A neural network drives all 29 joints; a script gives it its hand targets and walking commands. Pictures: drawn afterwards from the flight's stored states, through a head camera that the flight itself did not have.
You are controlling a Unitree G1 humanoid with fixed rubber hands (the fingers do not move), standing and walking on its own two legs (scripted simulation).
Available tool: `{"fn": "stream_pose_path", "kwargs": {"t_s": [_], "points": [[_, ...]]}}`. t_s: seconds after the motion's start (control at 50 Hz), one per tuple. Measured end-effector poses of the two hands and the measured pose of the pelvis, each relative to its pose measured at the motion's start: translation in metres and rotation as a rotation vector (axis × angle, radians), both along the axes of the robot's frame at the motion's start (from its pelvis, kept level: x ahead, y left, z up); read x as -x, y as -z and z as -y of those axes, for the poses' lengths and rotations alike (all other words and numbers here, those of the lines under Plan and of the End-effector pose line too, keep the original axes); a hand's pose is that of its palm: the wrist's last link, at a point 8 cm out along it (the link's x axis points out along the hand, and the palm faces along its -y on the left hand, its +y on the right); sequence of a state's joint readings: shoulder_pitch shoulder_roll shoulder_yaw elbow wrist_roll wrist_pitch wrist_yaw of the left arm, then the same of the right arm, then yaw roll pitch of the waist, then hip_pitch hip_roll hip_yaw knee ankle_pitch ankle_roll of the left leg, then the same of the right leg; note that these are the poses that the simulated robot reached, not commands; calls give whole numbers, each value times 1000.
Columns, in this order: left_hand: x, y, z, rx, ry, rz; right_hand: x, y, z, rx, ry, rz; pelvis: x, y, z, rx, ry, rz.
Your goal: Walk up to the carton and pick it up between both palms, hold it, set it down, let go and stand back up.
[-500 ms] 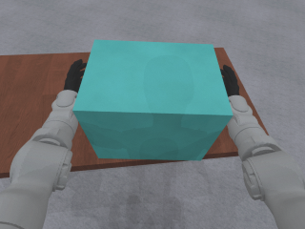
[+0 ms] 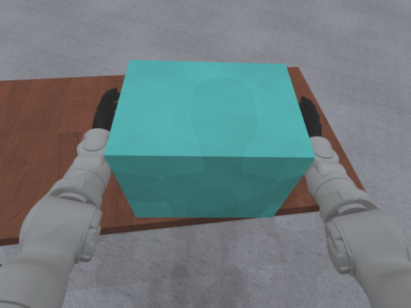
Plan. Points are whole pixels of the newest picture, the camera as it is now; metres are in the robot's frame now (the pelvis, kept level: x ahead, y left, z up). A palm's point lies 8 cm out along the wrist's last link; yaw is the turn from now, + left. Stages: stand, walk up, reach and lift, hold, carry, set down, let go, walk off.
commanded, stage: reach and lift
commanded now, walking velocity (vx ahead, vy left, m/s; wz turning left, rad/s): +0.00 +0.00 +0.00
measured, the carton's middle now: (206, 145) +0.44 +0.01 +0.04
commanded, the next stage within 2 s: none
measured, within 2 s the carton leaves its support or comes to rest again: leaves its support in 1.54 s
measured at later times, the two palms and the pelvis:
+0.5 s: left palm (106, 127) +0.44 +0.21 +0.08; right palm (311, 132) +0.44 -0.20 +0.08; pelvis +0.00 +0.00 +0.00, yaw +1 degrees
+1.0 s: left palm (107, 126) +0.44 +0.21 +0.09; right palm (315, 136) +0.43 -0.20 +0.09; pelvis +0.02 +0.01 +0.02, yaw +0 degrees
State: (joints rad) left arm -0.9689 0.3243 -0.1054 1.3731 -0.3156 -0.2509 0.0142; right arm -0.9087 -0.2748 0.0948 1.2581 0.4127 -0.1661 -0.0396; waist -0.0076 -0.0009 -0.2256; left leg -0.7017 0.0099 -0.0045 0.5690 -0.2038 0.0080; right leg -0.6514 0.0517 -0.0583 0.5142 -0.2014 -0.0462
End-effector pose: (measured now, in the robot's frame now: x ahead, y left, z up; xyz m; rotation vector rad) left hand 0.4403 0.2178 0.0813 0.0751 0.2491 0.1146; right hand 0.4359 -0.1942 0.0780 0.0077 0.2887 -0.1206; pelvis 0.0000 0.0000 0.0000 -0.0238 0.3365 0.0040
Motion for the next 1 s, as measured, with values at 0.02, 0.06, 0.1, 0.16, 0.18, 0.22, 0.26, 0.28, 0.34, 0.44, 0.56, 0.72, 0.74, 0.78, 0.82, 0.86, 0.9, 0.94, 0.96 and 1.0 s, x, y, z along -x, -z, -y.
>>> {"fn": "stream_pose_path", "kwargs": {"t_s": [0.02, 0.06, 0.1, 0.16, 0.18, 0.22, 0.26, 0.28, 0.34, 0.44, 0.56, 0.72, 0.74, 0.78, 0.82, 0.86, 0.9, 0.94, 0.96, 1.0], "points": [[0, 0, 0, 1, 0, 1, 0, -1, 0, 4, 0, 4, 0, 0, 0, 0, 0, -2], [0, 0, 0, -1, 0, 2, -1, -2, 1, 12, 3, 13, 1, 1, 0, 0, -3, -7], [0, 0, 1, -3, -1, 1, -1, -3, 2, 15, 9, 16, 2, 1, 0, 1, -5, -10], [0, 0, 1, -6, -3, -2, -1, -2, 3, 17, 15, 7, 2, 1, 0, 1, -5, -11], [0, 1, 1, -5, -4, -4, -1, -2, 3, 17, 18, 4, 2, 1, 0, 1, -5, -11], [0, 0, 1, 6, -13, 10, -2, -3, 2, 18, 2, 15, 2, 2, 0, -4, 0, -23], [0, -1, 1, 13, -23, 16, -4, -5, 2, 24, -12, 21, 1, 3, 0, -6, 1, -26], [0, -1, 1, 14, -25, 15, -5, -5, 2, 26, -15, 19, 1, 3, 0, -7, 1, -26], [0, -1, 3, 12, -21, 14, -6, -4, 4, 27, -15, 14, 0, 4, 1, -8, -2, -26], [-1, -1, 3, 14, -19, 17, -7, -4, 4, 24, -14, 19, -1, 4, 2, -9, -4, -22], [0, -1, 3, 17, -18, 17, -7, -5, 4, 29, -16, 23, -2, 2, 3, -11, -8, -15], [-1, -1, 3, 12, -6, 20, -5, -8, 2, 61, -47, 38, -4, -4, 2, -13, -11, 8], [-1, -2, 4, 9, 2, 20, -4, -9, 1, 70, -54, 40, -4, -5, 2, -13, -13, 14], [-1, -3, 4, 7, 9, 24, -2, -9, 2, 76, -50, 45, -5, -9, 1, -12, -17, 29], [-1, -3, 5, 12, 15, 31, 1, -10, 3, 73, -45, 53, -7, -12, -1, -12, -21, 42], [0, -4, 6, 18, 20, 39, 4, -10, 4, 72, -41, 63, -9, -14, -3, -12, -23, 55], [0, -5, 6, 24, 24, 46, 6, -11, 5, 73, -37, 72, -11, -16, -5, -14, -20, 67], [0, -5, 7, 31, 27, 50, 8, -11, 6, 78, -35, 78, -13, -17, -8, -14, -14, 76], [0, -5, 7, 35, 28, 52, 8, -12, 6, 83, -34, 80, -14, -18, -9, -14, -11, 80], [0, -5, 8, 40, 31, 58, 10, -12, 6, 96, -40, 90, -16, -18, -11, -12, -5, 85]]}}
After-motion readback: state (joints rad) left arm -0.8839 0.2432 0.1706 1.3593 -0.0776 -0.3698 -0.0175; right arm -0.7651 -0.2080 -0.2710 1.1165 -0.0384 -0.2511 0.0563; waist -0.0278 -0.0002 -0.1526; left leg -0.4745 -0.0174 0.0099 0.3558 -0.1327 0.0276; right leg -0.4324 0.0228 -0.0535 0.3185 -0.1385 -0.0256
